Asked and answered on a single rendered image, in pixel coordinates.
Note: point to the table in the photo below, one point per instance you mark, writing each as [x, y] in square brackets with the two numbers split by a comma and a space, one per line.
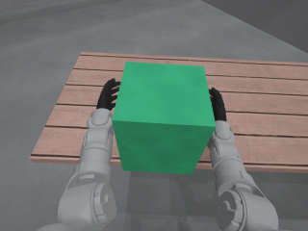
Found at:
[266, 104]

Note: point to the robot left upper arm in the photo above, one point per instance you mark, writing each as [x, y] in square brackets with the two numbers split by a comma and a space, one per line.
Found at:
[88, 207]

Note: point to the robot left forearm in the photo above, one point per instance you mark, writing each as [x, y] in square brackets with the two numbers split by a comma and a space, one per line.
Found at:
[96, 153]

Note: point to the left robot hand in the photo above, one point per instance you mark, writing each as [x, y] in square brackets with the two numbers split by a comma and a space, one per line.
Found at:
[105, 99]

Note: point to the robot right upper arm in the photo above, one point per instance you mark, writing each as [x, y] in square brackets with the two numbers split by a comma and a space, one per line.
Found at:
[244, 211]

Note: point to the right robot hand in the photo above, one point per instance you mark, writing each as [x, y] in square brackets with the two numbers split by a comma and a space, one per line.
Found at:
[217, 105]

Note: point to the carton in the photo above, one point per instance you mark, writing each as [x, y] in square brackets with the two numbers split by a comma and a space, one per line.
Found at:
[163, 117]

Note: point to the robot right forearm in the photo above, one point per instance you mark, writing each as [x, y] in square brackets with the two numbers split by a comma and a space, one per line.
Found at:
[227, 163]

